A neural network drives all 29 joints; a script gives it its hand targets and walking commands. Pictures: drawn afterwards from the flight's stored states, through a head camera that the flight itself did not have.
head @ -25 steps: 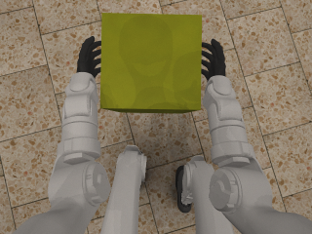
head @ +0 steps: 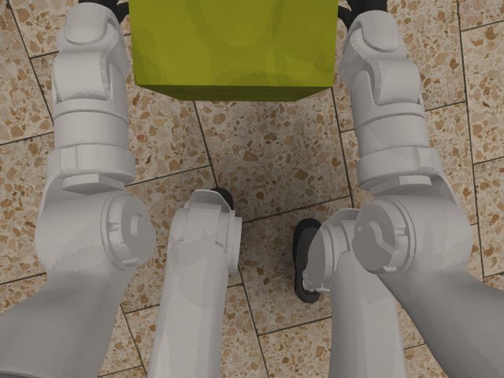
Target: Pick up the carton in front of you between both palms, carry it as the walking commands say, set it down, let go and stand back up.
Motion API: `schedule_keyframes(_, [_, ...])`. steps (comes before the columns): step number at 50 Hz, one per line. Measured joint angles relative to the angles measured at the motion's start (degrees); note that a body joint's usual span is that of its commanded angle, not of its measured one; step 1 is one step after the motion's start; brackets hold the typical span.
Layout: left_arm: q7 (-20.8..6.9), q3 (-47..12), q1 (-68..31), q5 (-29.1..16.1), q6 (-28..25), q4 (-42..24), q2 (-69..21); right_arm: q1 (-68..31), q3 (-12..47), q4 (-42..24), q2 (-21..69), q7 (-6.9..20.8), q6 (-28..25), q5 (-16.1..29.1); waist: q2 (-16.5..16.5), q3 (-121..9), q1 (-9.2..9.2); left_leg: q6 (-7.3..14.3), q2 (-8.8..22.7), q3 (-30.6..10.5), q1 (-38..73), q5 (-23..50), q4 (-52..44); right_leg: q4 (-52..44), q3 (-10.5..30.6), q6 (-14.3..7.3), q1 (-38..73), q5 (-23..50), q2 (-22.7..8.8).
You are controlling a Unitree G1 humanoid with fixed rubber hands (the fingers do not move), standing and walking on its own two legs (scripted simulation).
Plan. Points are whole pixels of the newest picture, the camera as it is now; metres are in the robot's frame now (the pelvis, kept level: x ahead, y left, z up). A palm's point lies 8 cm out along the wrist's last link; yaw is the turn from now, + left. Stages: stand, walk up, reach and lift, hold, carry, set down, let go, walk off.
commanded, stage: set down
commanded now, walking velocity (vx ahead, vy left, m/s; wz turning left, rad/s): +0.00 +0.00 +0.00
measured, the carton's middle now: (236, 20) +0.55 +0.14 -0.22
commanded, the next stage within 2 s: none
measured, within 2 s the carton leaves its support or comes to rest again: rests again in 0.66 s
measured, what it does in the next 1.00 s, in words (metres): lowers itself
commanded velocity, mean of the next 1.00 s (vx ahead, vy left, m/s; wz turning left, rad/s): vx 0.00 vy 0.00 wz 0.00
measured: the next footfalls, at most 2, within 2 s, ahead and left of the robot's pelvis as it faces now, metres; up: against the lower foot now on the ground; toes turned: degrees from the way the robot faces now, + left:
none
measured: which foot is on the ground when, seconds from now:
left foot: down 0.00-1.00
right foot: down 0.00-1.00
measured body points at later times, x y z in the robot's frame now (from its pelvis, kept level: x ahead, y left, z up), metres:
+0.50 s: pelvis +0.00 +0.00 -0.05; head +0.37 +0.08 +0.17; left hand +0.53 +0.29 -0.23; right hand +0.58 -0.01 -0.23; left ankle +0.12 +0.11 -0.41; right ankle +0.09 -0.12 -0.41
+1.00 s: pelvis -0.01 -0.01 -0.07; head +0.36 +0.07 +0.15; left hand +0.52 +0.29 -0.25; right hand +0.58 -0.02 -0.25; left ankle +0.12 +0.11 -0.41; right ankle +0.09 -0.12 -0.41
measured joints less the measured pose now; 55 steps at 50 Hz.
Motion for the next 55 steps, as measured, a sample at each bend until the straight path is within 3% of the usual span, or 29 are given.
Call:
schedule_keyframes(18, [0.0,-5.6,-9.4,-8.3,-1.5,7.5,7.9,-9.5,10.6,7.2,-6.7,-3.9,-1.5,10.1,0.2,13.6,1.89,0.6,1.7,1.2,-1.8,-3.2,10.7,11.1,0.8,0.8,-2.1,-3.3,2.0])
schedule_keyframes(28, [-2.2,-5.3,-10.4,-6.8,-2.2,11.0,8.3,-11.2,10.2,11.7,-8.0,-2.0,-2.0,9.5,-0.7,15.3,2.26,0.1,2.2,1.1,-1.1,-2.8,11.8,12.6,0.8,0.4,-2.2,-2.5,2.6])
schedule_keyframes(41, [-3.7,-6.0,-12.2,-8.1,-3.6,14.4,10.1,-13.9,12.8,15.5,-9.9,-0.5,-2.9,11.1,-0.7,19.4,2.65,0.2,3.1,1.5,-0.1,-2.5,13.5,14.6,1.2,0.5,-2.0,-1.6,3.7])
schedule_keyframes(55, [-7.6,-1.6,-11.9,-5.4,-5.2,16.0,10.7,-14.6,10.4,17.2,-9.4,3.2,-3.9,8.7,-0.1,19.4,2.50,0.0,3.5,1.4,-0.7,-2.7,14.8,16.0,0.9,0.3,-3.0,-1.5,4.1])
